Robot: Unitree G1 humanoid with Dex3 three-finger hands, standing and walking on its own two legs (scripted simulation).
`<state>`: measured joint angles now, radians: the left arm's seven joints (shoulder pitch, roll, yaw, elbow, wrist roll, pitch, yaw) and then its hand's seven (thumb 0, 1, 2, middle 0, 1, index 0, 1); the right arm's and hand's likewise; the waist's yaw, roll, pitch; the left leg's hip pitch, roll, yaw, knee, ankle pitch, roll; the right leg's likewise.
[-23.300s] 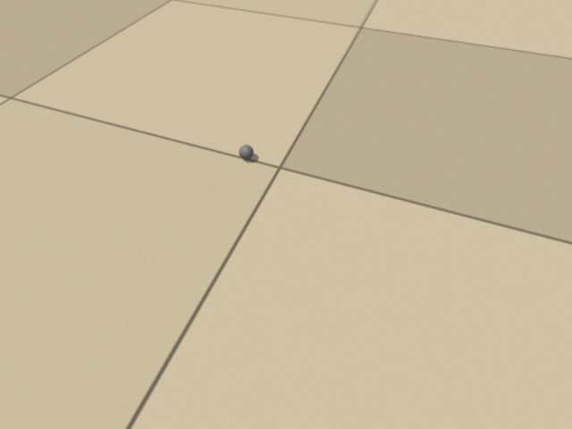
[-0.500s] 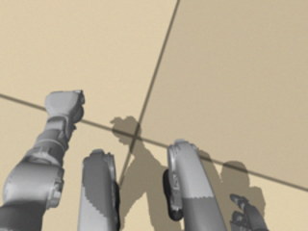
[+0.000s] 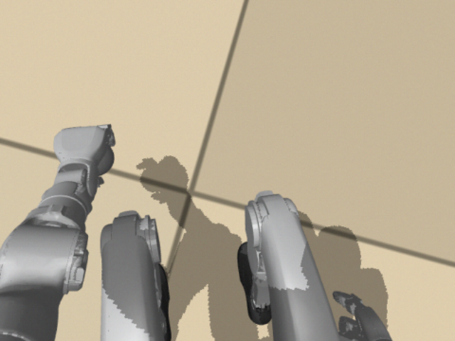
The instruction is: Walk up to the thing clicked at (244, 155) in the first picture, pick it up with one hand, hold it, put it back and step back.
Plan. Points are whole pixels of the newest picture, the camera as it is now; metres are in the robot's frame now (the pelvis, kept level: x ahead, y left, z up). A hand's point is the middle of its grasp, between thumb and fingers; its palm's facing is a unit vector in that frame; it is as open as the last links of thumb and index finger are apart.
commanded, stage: crouch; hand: left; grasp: from above
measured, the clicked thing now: (93, 157) +0.45 +0.22 -0.18
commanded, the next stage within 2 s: lower in 0.26 s
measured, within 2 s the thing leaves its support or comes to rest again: neither
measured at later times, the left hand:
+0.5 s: hand (98, 165) +0.44 +0.21 -0.21, palm faces -0.47 -0.03 -0.88, open 9.8 cm
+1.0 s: hand (110, 167) +0.45 +0.20 -0.27, palm faces -0.47 -0.05 -0.88, open 9.8 cm
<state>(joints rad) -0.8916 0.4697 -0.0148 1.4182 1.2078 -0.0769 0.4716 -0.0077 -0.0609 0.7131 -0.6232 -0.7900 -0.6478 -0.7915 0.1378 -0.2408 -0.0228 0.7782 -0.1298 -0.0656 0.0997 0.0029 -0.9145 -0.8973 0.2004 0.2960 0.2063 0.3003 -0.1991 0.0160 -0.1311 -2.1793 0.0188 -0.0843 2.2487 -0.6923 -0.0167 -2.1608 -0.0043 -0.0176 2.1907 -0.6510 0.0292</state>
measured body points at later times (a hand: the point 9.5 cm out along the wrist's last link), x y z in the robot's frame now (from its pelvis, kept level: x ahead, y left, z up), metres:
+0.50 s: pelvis +0.00 +0.00 -0.04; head +0.22 +0.04 +0.35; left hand +0.46 +0.21 -0.16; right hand +0.04 -0.27 -0.16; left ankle +0.08 +0.13 -0.34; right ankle +0.10 -0.13 -0.34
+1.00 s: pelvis +0.01 +0.00 -0.06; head +0.25 +0.05 +0.31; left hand +0.47 +0.20 -0.22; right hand +0.03 -0.26 -0.18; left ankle +0.08 +0.13 -0.34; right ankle +0.10 -0.13 -0.34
